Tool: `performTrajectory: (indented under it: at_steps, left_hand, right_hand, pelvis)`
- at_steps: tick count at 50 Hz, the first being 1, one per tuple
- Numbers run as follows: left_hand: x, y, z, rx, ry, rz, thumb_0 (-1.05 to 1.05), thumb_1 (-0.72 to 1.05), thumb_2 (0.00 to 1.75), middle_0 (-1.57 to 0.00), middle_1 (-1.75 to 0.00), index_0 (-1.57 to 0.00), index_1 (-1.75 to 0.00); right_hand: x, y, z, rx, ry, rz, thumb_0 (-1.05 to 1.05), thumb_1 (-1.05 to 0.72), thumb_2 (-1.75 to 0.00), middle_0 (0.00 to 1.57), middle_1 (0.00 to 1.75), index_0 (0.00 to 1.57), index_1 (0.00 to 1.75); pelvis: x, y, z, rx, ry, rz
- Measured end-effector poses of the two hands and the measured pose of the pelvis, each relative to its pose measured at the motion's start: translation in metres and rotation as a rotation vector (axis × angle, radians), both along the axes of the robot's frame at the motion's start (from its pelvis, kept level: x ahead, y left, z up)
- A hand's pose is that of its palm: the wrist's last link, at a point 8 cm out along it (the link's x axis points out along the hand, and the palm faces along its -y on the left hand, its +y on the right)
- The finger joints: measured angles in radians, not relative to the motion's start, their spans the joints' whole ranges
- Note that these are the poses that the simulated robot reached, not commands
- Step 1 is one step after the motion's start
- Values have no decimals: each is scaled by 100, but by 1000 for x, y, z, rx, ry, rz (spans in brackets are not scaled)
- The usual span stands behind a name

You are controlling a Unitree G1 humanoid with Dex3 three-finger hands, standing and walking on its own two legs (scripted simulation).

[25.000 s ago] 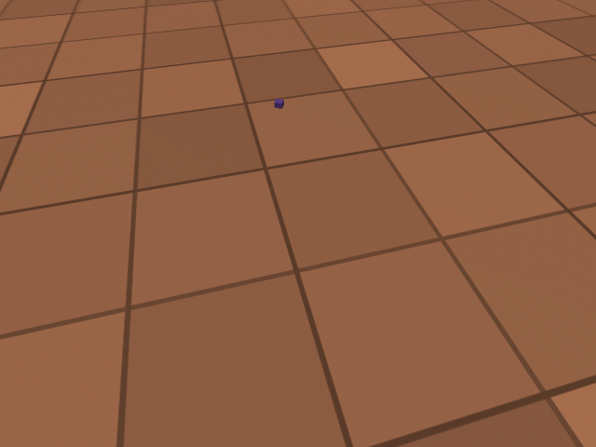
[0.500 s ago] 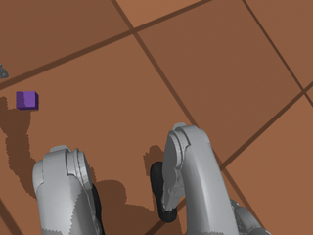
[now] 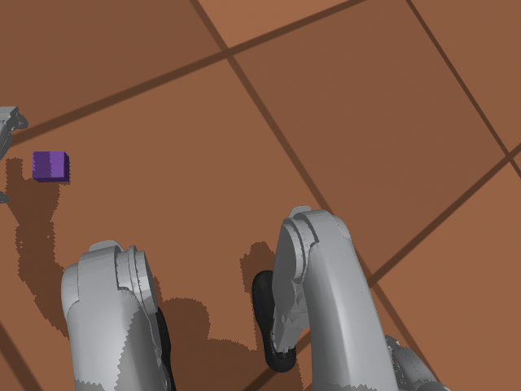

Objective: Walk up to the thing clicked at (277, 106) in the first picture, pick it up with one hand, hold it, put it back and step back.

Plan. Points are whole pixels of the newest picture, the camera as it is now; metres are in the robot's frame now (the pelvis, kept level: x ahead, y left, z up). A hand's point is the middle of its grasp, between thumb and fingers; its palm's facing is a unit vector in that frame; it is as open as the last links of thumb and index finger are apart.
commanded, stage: approach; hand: left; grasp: from above
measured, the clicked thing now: (51, 167) +0.48 +0.30 -0.30
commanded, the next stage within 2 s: close in in 0.70 s
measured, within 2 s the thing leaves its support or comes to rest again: neither
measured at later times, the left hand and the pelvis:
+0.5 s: hand (58, 139) +0.49 +0.25 -0.17, palm faces -0.39 -0.01 -0.92, open 12.7 cm; pelvis +0.00 -0.01 +0.00, yaw +0 degrees
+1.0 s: hand (24, 170) +0.44 +0.31 -0.20, palm faces -0.49 -0.09 -0.87, open 13.2 cm; pelvis +0.00 +0.00 -0.01, yaw -1 degrees
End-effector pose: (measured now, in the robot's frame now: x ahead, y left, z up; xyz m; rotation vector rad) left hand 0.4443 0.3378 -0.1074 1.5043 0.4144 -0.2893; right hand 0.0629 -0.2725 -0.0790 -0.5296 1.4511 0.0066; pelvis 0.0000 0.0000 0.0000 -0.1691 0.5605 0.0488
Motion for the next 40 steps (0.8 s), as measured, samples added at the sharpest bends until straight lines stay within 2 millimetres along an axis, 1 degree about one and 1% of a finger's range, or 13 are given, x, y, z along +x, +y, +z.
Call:
performTrajectory:
  at_steps: [6, 10, 14, 21, 24, 26, 28, 30, 33, 37, 40]
  left_hand:
    - [-4, 5, 4, 29, 18, 20, 0, -24, 78, -38, -65, -36, -68]
    - [-4, -3, 4, 33, 35, 5, 0, -26, 79, -36, -68, -35, -71]
    - [5, -24, 2, 17, 37, -47, 0, -27, 80, -35, -72, -34, -74]
    - [34, -71, -3, -20, -23, -111, 0, -29, 82, -33, -75, -32, -77]
    - [43, -82, -4, -6, -41, -104, 0, -29, 82, -33, -75, -32, -77]
    - [46, -84, -4, 11, -50, -86, 0, -29, 82, -33, -74, -32, -76]
    - [47, -82, -4, 33, -46, -60, 0, -29, 82, -33, -74, -32, -76]
    - [47, -76, -4, 49, -34, -23, 0, -29, 81, -33, -74, -32, -76]
    - [42, -58, -4, 57, -11, 55, 0, -29, 82, -32, -74, -32, -76]
    - [27, -26, -9, 56, 63, 149, 0, -30, 82, -30, -76, -30, -77]
    - [17, -9, -15, 51, 123, 141, 0, -32, 82, -29, -78, -29, -79]
  right_hand:
    - [5, 2, -1, 16, -29, 9, 0, -91, -90, 20, 30, 20, 29]
    - [5, 1, -2, 23, -35, 9, 0, -91, -89, 20, 30, 20, 29]
    - [1, 0, -1, 24, -26, 7, 0, -91, -89, 20, 30, 20, 29]
    - [-16, -3, 4, 5, -32, -25, 0, -91, -89, 20, 30, 20, 29]
    - [-27, -4, 5, 7, -22, -47, 0, -91, -89, 20, 30, 20, 29]
    - [-36, -4, 4, 15, -10, -63, 0, -91, -89, 20, 30, 20, 29]
    - [-43, -3, 3, 31, 5, -72, 0, -91, -89, 20, 30, 20, 29]
    - [-49, -2, 1, 48, 18, -79, 0, -91, -89, 20, 30, 20, 29]
    - [-53, -1, -2, 66, 27, -80, 0, -91, -89, 20, 30, 20, 29]
    - [-49, -3, -4, 57, 28, -63, 0, -91, -89, 20, 30, 20, 29]
    - [-40, -5, -4, 38, 33, -28, 0, -91, -89, 20, 30, 20, 29]
  pelvis:
    - [-2, -1, 1, 8, -1, 3]
    - [-3, -2, 2, 14, 2, 7]
    - [-4, -3, 3, 19, 6, 7]
    - [-3, -5, 0, 16, 6, -2]
    - [-3, -5, -1, 17, 9, -7]
    - [-3, -6, -1, 20, 12, -10]
    - [-3, -6, -1, 24, 12, -13]
    - [-3, -7, -1, 27, 9, -15]
    - [-4, -7, -2, 28, 1, -18]
    - [-6, -7, -4, 27, -11, -14]
    - [-7, -6, -6, 19, -15, -10]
